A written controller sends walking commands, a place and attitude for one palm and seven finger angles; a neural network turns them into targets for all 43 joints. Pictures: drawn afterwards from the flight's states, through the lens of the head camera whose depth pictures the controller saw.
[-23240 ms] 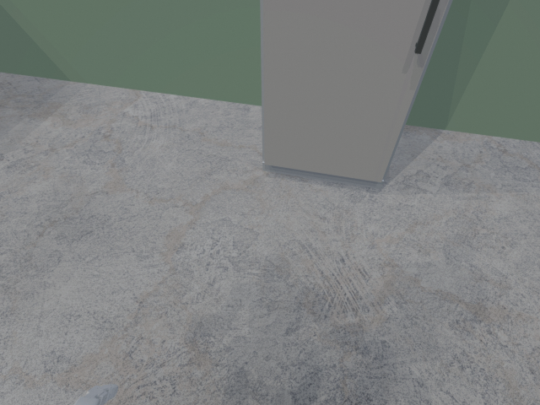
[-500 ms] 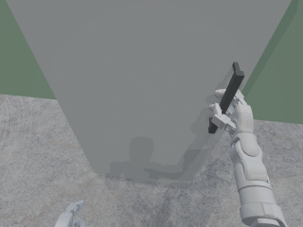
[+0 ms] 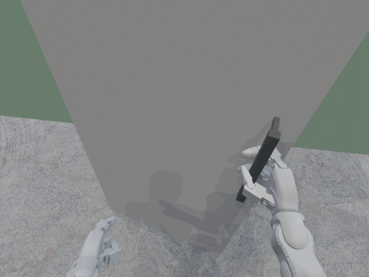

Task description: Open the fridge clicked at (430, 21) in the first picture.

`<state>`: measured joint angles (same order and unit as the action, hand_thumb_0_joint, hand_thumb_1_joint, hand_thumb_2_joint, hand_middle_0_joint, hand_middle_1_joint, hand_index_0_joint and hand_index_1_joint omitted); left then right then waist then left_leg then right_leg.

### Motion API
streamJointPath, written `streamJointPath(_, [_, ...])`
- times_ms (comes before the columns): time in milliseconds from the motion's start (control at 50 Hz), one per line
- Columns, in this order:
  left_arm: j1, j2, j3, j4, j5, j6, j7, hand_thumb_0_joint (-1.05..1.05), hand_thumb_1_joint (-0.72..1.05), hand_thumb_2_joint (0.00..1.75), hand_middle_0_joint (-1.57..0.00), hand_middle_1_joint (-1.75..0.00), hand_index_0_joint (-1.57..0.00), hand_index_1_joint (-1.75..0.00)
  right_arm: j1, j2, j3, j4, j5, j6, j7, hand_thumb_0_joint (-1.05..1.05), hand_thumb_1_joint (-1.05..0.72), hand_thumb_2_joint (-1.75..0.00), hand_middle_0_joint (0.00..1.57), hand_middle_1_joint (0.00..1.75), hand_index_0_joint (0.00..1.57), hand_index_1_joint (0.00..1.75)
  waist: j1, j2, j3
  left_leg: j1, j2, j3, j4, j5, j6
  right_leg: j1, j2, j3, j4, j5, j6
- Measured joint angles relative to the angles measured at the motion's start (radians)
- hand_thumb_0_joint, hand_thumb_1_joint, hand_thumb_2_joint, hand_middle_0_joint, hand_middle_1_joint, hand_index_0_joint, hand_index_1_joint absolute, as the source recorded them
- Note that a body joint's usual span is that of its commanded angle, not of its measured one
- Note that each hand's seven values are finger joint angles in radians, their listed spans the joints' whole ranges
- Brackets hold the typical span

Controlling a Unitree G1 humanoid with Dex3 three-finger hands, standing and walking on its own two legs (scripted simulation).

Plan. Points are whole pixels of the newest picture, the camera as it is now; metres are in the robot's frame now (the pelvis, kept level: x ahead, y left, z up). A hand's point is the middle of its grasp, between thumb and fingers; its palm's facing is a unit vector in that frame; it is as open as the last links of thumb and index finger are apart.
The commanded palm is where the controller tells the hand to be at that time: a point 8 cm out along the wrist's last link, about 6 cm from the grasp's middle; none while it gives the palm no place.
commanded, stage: walk backward, drawing the door open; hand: right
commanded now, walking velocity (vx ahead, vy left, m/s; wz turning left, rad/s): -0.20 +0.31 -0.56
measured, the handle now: (256, 165) +0.34 -0.11 +0.10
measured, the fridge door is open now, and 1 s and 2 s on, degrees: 17 43 69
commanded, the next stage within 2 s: stop walking and hold the door back in 1.96 s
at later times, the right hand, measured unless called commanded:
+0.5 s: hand (212, 242) +0.17 -0.02 +0.10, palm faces +0.13 +0.98 -0.16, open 6.0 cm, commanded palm +0.13 -0.06 +0.11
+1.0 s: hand out of the picture +0.10 +0.07 +0.10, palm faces +0.55 +0.81 -0.20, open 6.1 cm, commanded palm +0.05 +0.05 +0.11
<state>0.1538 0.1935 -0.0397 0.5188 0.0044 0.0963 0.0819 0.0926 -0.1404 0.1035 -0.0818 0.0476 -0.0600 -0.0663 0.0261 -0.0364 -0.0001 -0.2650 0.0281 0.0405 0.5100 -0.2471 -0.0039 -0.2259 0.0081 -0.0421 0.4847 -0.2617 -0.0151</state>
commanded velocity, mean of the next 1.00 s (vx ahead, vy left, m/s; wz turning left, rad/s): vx -0.16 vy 0.40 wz -0.75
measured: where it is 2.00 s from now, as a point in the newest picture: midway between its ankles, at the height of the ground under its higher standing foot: outside the picture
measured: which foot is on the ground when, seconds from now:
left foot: down 0.00-0.54, up 0.56-0.84, down 0.86-1.00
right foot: down 0.00-0.32, up 0.34-0.54, down 0.56-0.86, up 0.88-1.00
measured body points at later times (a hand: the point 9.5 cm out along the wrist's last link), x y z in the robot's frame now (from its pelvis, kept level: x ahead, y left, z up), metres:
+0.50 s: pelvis -0.08 +0.11 -0.01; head -0.06 +0.12 +0.44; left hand +0.09 +0.33 -0.12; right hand +0.16 -0.07 +0.11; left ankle +0.01 +0.12 -0.74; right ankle -0.11 +0.00 -0.70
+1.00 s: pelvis -0.06 +0.32 -0.02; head +0.00 +0.30 +0.43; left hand +0.22 +0.41 -0.13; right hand +0.06 +0.03 +0.11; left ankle -0.07 +0.45 -0.74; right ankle -0.12 +0.22 -0.69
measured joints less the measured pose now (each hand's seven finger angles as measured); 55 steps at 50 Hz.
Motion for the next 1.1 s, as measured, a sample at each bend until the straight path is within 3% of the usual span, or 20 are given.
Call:
streamJointPath(240, [0.033,-0.033,0.003,0.031,0.011,-0.014,-0.001,0.01,0.9,0.9,-0.2,-0.3,-0.21,-0.3,0.054,0.007,-0.012,-0.085,-0.019,0.009,-0.025,0.0,-0.69,-0.74,0.41,1.37,0.37,1.4,0.015,-0.006,0.031,-0.072,-0.022,0.065,0.01,0.05,0.035,-0.076,-0.026,0.065,-0.026,0.097,0.051])
streamJointPath(340, [0.038,-0.022,0.032,0.074,-0.002,-0.04,0.004,0.02,0.9,0.9,-0.2,-0.3,-0.21,-0.3,0.083,0.011,-0.027,-0.134,-0.02,0.019,-0.034,0.0,-0.69,-0.74,0.41,1.36,0.36,1.4,0.011,-0.017,0.051,-0.086,-0.048,0.113,-0.003,0.075,0.102,-0.123,-0.052,0.102,0.015,0.061,0.039])
streamJointPath(440, [0.06,-0.008,0.06,0.119,0.002,-0.082,0.018,0.02,0.9,0.9,-0.2,-0.3,-0.2,-0.3,0.075,0.012,-0.008,-0.143,-0.052,0.031,-0.023,-0.01,-0.68,-0.75,0.42,1.36,0.36,1.4,0.027,0.013,0.044,-0.087,-0.032,0.195,-0.011,0.084,0.147,-0.232,-0.045,0.017,0.415,-0.14,0.03])
streamJointPath(500, [0.071,-0.004,0.062,0.128,0.008,-0.109,0.028,0.02,0.9,0.9,-0.2,-0.3,-0.2,-0.3,0.062,0.01,0.012,-0.143,-0.071,0.029,-0.01,-0.01,-0.67,-0.75,0.43,1.37,0.35,1.4,0.042,0.024,0.042,-0.078,-0.034,0.261,-0.031,0.093,0.159,-0.194,-0.054,-0.055,0.455,-0.165,0.035])
streamJointPath(520, [0.073,-0.004,0.06,0.127,0.006,-0.123,0.03,0.02,0.9,0.9,-0.2,-0.3,-0.2,-0.3,0.059,0.009,0.019,-0.149,-0.075,0.029,-0.008,-0.01,-0.67,-0.75,0.43,1.37,0.35,1.39,0.045,0.022,0.046,-0.078,-0.04,0.282,-0.032,0.093,0.141,-0.153,-0.06,-0.078,0.384,-0.162,0.031])
streamJointPath(540, [0.074,-0.002,0.056,0.118,0.002,-0.143,0.03,0.02,0.9,0.9,-0.2,-0.3,-0.2,-0.3,0.06,0.009,0.023,-0.164,-0.076,0.027,-0.007,0.0,-0.67,-0.76,0.43,1.38,0.35,1.39,0.044,0.017,0.049,-0.097,-0.045,0.294,-0.003,0.08,0.076,-0.089,-0.064,-0.094,0.244,-0.13,0.02])
streamJointPath(560, [0.071,-0.002,0.054,0.102,0.004,-0.166,0.027,0.02,0.9,0.9,-0.2,-0.3,-0.2,-0.3,0.063,0.005,0.02,-0.182,-0.072,0.016,-0.008,0.0,-0.67,-0.76,0.44,1.38,0.34,1.38,0.044,0.006,0.053,-0.16,-0.058,0.272,0.122,0.021,-0.018,-0.048,-0.071,-0.08,0.116,-0.083,-0.006])
streamJointPath(580, [0.061,-0.018,0.057,0.098,0.017,-0.179,0.026,0.02,0.9,0.9,-0.2,-0.3,-0.2,-0.3,0.054,-0.008,0.014,-0.18,-0.07,-0.003,-0.012,-0.01,-0.67,-0.76,0.44,1.38,0.33,1.38,0.055,0.024,0.075,-0.226,-0.049,0.207,0.312,-0.045,-0.053,-0.06,-0.063,-0.069,0.12,-0.06,-0.013])
streamJointPath(620, [0.057,-0.033,0.048,0.096,0.03,-0.174,0.013,0.02,0.9,0.9,-0.2,-0.3,-0.2,-0.3,0.031,-0.023,0.016,-0.156,-0.08,-0.015,0.0,-0.01,-0.67,-0.76,0.45,1.38,0.32,1.38,0.071,0.022,0.119,-0.291,-0.06,0.091,0.608,-0.1,-0.061,-0.066,-0.066,-0.007,0.12,-0.022,0.005])
streamJointPath(660, [0.061,-0.035,0.04,0.103,0.03,-0.171,-0.004,0.02,0.9,0.9,-0.2,-0.3,-0.2,-0.3,0.021,-0.028,0.031,-0.152,-0.085,0.003,0.023,-0.01,-0.67,-0.76,0.43,1.35,0.32,1.38,0.074,-0.013,0.131,-0.311,-0.06,0.025,0.716,-0.102,-0.064,-0.077,-0.095,0.073,0.064,0.034,0.031])
streamJointPath(700, [0.059,-0.03,0.034,0.108,0.026,-0.177,-0.02,0.02,0.9,0.9,-0.2,-0.3,-0.2,-0.3,0.015,-0.027,0.048,-0.163,-0.088,0.009,0.034,-0.01,-0.68,-0.76,0.41,1.34,0.33,1.39,0.048,-0.043,0.139,-0.286,-0.039,-0.024,0.66,-0.08,-0.061,-0.096,-0.135,0.132,0.013,0.079,0.045])
streamJointPath(780, [0.055,-0.044,0.04,0.105,0.008,-0.196,-0.038,0.02,0.9,0.9,-0.2,-0.3,-0.21,-0.3,0.033,-0.029,0.051,-0.217,-0.081,-0.002,0.04,0.01,-0.68,-0.78,0.42,1.35,0.34,1.39,-0.013,-0.026,0.127,-0.113,0.005,-0.077,0.298,-0.137,-0.068,-0.147,-0.174,0.207,-0.037,0.133,0.117])
streamJointPath(840, [0.04,-0.065,0.05,0.098,-0.006,-0.21,-0.04,0.02,0.9,0.9,-0.2,-0.3,-0.21,-0.3,0.035,-0.054,0.01,-0.256,-0.073,-0.018,0.03,0.0,-0.66,-0.8,0.43,1.36,0.34,1.4,-0.027,0.017,0.103,0.043,0.003,-0.04,0.032,-0.128,-0.069,-0.219,-0.156,0.27,-0.007,0.134,0.14])
streamJointPath(880, [-0.004,-0.05,0.062,0.11,-0.019,-0.209,-0.039,0.02,0.9,0.9,-0.2,-0.3,-0.21,-0.3,0.031,-0.043,-0.032,-0.263,-0.062,-0.03,0.019,0.0,-0.66,-0.81,0.44,1.37,0.33,1.4,-0.026,-0.004,0.116,0.068,-0.017,0.012,0.014,-0.108,-0.039,-0.28,-0.159,0.295,0.099,0.042,0.113])
streamJointPath(920, [-0.027,-0.022,0.084,0.138,-0.024,-0.205,-0.022,0.02,0.9,0.9,-0.2,-0.3,-0.21,-0.3,0.034,-0.028,-0.04,-0.247,-0.058,-0.023,0.018,0.0,-0.66,-0.81,0.45,1.38,0.33,1.4,-0.001,-0.043,0.123,0.076,-0.019,0.077,0.07,-0.167,-0.017,-0.346,-0.127,0.227,0.33,-0.154,0.086])
streamJointPath(980, [-0.028,-0.003,0.097,0.165,-0.017,-0.204,0.012,0.02,0.9,0.9,-0.2,-0.3,-0.2,-0.3,0.057,-0.026,-0.044,-0.22,-0.06,-0.027,0.041,-0.01,-0.65,-0.8,0.46,1.39,0.33,1.4,-0.014,-0.02,0.104,0.091,0.02,0.114,0.103,-0.213,0.004,-0.353,-0.057,0.049,0.593,-0.293,0.061])
streamJointPath(1020, [-0.026,0.001,0.085,0.148,-0.008,-0.209,0.028,0.02,0.9,0.9,-0.2,-0.3,-0.2,-0.3,0.075,-0.024,-0.056,-0.225,-0.056,-0.038,0.05,-0.01,-0.66,-0.8,0.46,1.39,0.33,1.4,-0.016,0.002,0.101,0.074,0.038,0.138,0.152,-0.217,0.024,-0.281,-0.029,-0.051,0.49,-0.243,0.05])
streamJointPath(1040, [-0.028,0.005,0.076,0.131,-0.004,-0.214,0.031,0.02,0.9,0.9,-0.2,-0.3,-0.2,-0.3,0.084,-0.02,-0.066,-0.233,-0.049,-0.045,0.05,-0.01,-0.66,-0.8,0.46,1.4,0.33,1.4,-0.014,0.002,0.105,0.033,0.042,0.151,0.236,-0.205,0.03,-0.219,-0.021,-0.082,0.354,-0.14,0.039])
streamJointPath(1060, [-0.031,0.009,0.07,0.109,0.004,-0.221,0.031,0.02,0.9,0.9,-0.2,-0.3,-0.2,-0.3,0.093,-0.016,-0.08,-0.249,-0.041,-0.052,0.047,-0.01,-0.66,-0.81,0.46,1.4,0.33,1.4,-0.017,-0.015,0.108,-0.031,0.022,0.149,0.372,-0.166,0.016,-0.152,-0.032,-0.079,0.22,-0.003,0.004])
streamJointPath(1100, [-0.06,-0.022,0.069,0.111,0.019,-0.23,0.024,0.02,0.9,0.9,-0.2,-0.3,-0.2,-0.3,0.056,-0.039,-0.113,-0.234,-0.044,-0.077,0.037,-0.01,-0.66,-0.82,0.46,1.4,0.33,1.4,-0.01,0.018,0.164,-0.147,-0.014,0.071,0.644,-0.243,-0.018,-0.128,-0.032,-0.05,0.211,-0.04,-0.023])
